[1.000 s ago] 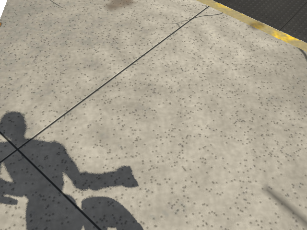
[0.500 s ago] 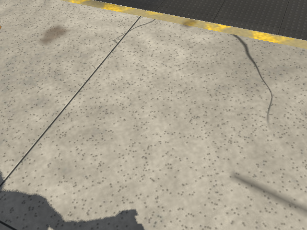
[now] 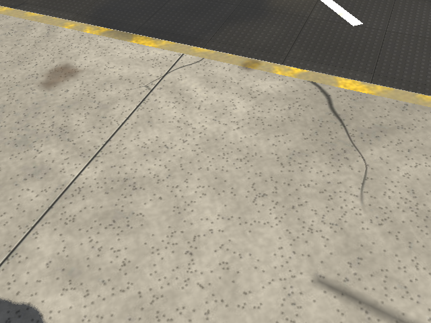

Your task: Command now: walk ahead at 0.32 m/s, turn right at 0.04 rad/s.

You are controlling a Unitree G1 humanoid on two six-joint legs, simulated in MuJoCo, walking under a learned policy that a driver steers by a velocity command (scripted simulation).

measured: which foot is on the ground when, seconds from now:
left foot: down 0.00-0.00, up 0.02-0.46, down 0.48-0.96, up 0.98-1.00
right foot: down 0.00-0.46, up 0.48-0.94, down 0.96-1.00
